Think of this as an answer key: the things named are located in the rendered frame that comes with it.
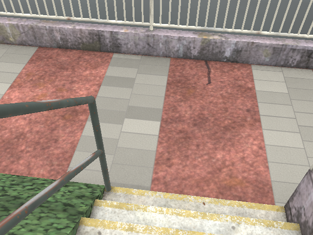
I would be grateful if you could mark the stairs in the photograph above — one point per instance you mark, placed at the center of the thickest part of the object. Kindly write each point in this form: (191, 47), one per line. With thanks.
(128, 211)

